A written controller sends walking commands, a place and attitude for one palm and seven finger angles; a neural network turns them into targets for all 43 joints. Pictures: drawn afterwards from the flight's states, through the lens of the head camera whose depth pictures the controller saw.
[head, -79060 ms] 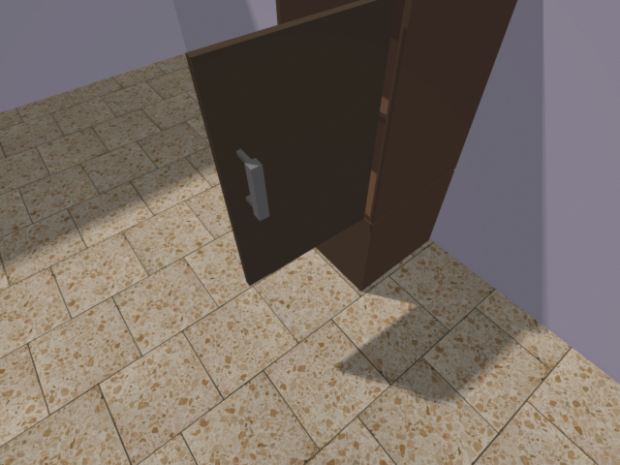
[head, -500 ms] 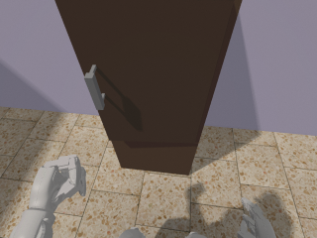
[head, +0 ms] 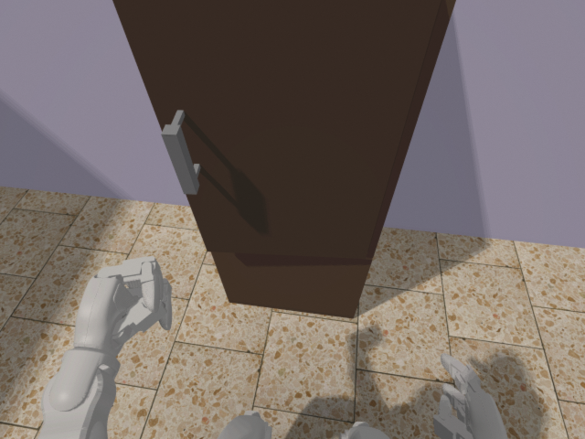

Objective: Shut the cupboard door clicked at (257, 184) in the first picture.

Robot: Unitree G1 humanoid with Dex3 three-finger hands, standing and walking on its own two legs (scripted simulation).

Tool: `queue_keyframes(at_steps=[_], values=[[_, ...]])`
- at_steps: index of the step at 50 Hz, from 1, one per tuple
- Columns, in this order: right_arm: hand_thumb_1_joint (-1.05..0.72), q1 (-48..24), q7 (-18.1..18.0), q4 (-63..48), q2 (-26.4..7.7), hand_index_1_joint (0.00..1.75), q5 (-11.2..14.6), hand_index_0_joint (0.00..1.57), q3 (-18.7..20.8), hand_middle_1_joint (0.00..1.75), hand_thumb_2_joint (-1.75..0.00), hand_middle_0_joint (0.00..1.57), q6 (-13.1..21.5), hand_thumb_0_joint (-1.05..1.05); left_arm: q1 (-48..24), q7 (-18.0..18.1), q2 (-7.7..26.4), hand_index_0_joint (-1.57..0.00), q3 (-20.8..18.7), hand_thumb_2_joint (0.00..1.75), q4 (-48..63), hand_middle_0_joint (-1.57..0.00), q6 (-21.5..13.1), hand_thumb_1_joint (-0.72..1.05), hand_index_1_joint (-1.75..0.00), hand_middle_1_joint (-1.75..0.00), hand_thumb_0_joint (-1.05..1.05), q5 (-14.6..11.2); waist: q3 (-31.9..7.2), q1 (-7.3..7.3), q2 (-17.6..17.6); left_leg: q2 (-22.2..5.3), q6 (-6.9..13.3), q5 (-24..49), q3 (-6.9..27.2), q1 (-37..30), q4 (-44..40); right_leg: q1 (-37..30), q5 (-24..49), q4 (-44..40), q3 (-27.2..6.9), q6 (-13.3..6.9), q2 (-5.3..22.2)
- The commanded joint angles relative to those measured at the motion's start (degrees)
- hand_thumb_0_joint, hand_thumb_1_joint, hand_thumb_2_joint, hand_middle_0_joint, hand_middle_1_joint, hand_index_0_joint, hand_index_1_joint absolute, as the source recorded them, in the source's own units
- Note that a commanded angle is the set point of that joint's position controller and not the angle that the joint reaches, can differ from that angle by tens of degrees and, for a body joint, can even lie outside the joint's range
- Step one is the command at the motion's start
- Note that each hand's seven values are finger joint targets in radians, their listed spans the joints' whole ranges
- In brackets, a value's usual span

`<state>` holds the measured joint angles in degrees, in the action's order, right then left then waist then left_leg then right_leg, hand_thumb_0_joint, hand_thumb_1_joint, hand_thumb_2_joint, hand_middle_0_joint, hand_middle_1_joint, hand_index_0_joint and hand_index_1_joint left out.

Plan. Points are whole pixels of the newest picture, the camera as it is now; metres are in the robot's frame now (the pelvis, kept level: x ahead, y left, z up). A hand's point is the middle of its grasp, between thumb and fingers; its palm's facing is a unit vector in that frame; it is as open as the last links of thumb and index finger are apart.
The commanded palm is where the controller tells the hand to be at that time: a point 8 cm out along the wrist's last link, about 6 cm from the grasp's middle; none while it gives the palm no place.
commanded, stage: bring the fist close to the handle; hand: left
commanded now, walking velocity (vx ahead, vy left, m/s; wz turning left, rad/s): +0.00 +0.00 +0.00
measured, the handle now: (185, 153) +0.53 +0.22 +0.08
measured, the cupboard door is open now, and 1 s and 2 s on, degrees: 5 5 0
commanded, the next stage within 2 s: push the door shut along its arc in 1.20 s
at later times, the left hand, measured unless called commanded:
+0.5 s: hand (182, 238) +0.36 +0.18 +0.08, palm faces +0.00 -1.00 -0.03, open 3.1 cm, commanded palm +0.34 +0.23 +0.08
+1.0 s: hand (192, 196) +0.43 +0.18 +0.08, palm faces +0.00 -1.00 -0.01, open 3.1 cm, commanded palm +0.40 +0.24 +0.08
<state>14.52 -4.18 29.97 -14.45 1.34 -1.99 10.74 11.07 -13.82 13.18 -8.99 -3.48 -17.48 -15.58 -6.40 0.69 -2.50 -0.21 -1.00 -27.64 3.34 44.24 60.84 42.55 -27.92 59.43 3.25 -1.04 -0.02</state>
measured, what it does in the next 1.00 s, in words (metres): stands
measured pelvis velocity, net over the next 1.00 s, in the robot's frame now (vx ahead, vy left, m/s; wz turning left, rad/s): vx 0.00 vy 0.00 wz -0.04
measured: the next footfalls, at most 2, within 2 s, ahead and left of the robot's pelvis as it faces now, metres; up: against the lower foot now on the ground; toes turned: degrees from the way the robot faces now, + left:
none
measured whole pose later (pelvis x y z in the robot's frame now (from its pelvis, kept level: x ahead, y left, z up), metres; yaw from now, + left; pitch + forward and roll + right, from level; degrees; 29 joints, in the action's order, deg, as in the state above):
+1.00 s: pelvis +0.00 +0.00 +0.00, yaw -2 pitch +16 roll -1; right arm 19.9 -2.4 35.9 -15.2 1.0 -0.4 1.8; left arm -32.5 -14.0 20.1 -19.7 -50.6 -21.5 -10.3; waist -6.9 -4.5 -1.5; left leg -1.1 -0.5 -25.5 0.7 48.7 58.4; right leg 48.4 -25.0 57.6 0.6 -0.6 -0.9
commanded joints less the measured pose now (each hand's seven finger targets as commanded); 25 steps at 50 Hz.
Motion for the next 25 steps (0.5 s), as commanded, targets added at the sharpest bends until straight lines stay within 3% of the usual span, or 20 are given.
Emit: queue_keyframes(at_steps=[1,3,5,8,12,14,17,19,22,23,25], values=[[-0.90,-1.4,-0.8,-8.1,-6.8,0.30,0.2,0.20,3.2,0.30,-0.90,0.20,3.0,0.00,-14.1,0.2,7.8,-1.30,-4.0,0.90,9.6,-1.30,-1.7,0.90,-1.50,-1.50,0.00,-0.4,-12.8,-1.22,0.1,1.2,1.9,10.9,-1.3,-7.5,-10.5,-8.8,11.0,-10.7,-2.1,0.0,-0.6],[-0.90,-1.2,-0.6,-8.2,-6.7,0.30,0.0,0.20,3.2,0.30,-0.90,0.20,2.6,0.00,-14.6,0.8,8.4,-1.30,-4.8,0.90,9.0,-1.30,-1.0,0.90,-1.50,-1.50,0.00,0.0,-14.8,-0.49,-0.3,1.2,1.9,13.5,-1.2,-8.7,-11.1,-10.5,14.1,-10.1,-1.6,-0.1,-0.6],[-0.90,-1.1,-0.3,-8.0,-6.5,0.30,0.0,0.20,3.1,0.30,-0.90,0.20,2.1,0.00,-15.9,1.5,6.8,-1.30,-3.8,0.90,6.7,-1.30,-0.4,0.90,-1.50,-1.50,0.00,0.1,-13.3,-0.82,0.7,1.1,1.8,13.5,-1.4,-8.8,-11.6,-9.9,14.8,-10.5,-1.2,0.1,-0.6],[-0.90,-1.0,-0.2,-7.0,-6.9,0.30,-0.1,0.20,3.3,0.30,-0.90,0.20,1.2,0.00,-21.4,2.8,8.5,-1.30,-5.7,0.90,2.4,-1.30,-0.8,0.90,-1.50,-1.50,0.00,0.9,-12.2,-1.35,2.5,0.9,1.6,12.7,-1.3,-7.6,-11.8,-9.3,14.0,-10.4,-1.2,0.1,-0.7],[-0.90,-0.5,0.3,-6.7,-7.0,0.30,-0.2,0.20,3.6,0.30,-0.90,0.20,0.6,0.00,-24.0,3.0,8.3,-1.30,-5.6,0.90,0.5,-1.30,-2.4,0.90,-1.50,-1.50,0.00,1.3,-15.1,-0.95,0.6,0.9,1.6,14.9,-1.8,-9.3,-11.9,-10.6,16.5,-10.0,-1.4,-0.2,-0.7],[-0.90,-0.2,0.5,-6.1,-7.0,0.30,-0.2,0.20,3.7,0.30,-0.90,0.20,0.2,0.00,-26.3,2.9,8.8,-1.30,-6.1,0.90,-1.6,-1.30,-2.9,0.90,-1.50,-1.50,0.00,1.4,-15.1,-1.18,2.0,0.8,1.5,14.7,-1.9,-8.9,-12.2,-11.0,17.0,-10.2,-1.5,-0.1,-0.6],[-0.90,0.1,0.4,-5.3,-7.2,0.30,-0.1,0.20,3.7,0.30,-0.90,0.20,-0.3,0.00,-31.7,2.8,8.8,-1.30,-5.2,0.90,-3.3,-1.30,-3.9,0.90,-1.50,-1.50,0.00,1.8,-14.5,-2.14,0.3,0.8,1.7,14.2,-1.8,-9.1,-12.1,-9.4,16.2,-10.2,-1.5,-0.2,-0.7],[-0.90,0.3,0.3,-4.3,-7.4,0.30,-0.1,0.20,3.9,0.30,-0.90,0.20,-0.7,0.00,-35.2,2.8,9.4,-1.30,-5.9,0.90,-7.3,-1.30,-4.0,0.90,-1.50,-1.50,0.00,2.1,-13.8,-2.68,2.0,0.6,1.7,12.5,-2.0,-8.4,-12.1,-8.4,14.8,-10.8,-1.9,0.0,-0.7],[-0.90,1.0,0.0,-3.6,-7.7,0.30,0.0,0.20,4.0,0.30,-0.90,0.20,-1.1,0.00,-40.9,2.9,11.1,-1.30,-6.8,0.90,-9.5,-1.30,-4.8,0.90,-1.50,-1.50,0.00,2.3,-15.7,-2.59,0.2,0.7,1.7,12.4,-1.9,-8.8,-12.0,-8.7,14.5,-10.5,-2.2,-0.2,-0.7],[-0.90,0.8,0.1,-3.3,-7.5,0.30,0.0,0.20,3.9,0.30,-0.90,0.20,-1.2,0.00,-42.8,2.8,10.3,-1.30,-5.8,0.90,-10.9,-1.30,-4.9,0.90,-1.50,-1.50,0.00,2.6,-16.1,-2.86,-0.4,0.7,1.7,12.6,-1.9,-9.3,-12.0,-8.5,14.8,-10.5,-2.2,-0.2,-0.5],[-0.90,1.5,0.0,-2.7,-7.7,0.30,-0.1,0.20,4.1,0.30,-0.90,0.20,-1.6,0.00,-44.7,2.9,11.2,-1.30,-6.6,0.90,-13.8,-1.30,-5.0,0.90,-1.50,-1.50,0.00,2.8,-17.7,-3.01,1.4,0.5,1.7,13.3,-2.0,-9.3,-11.8,-8.9,15.9,-10.4,-2.2,-0.1,-0.6]])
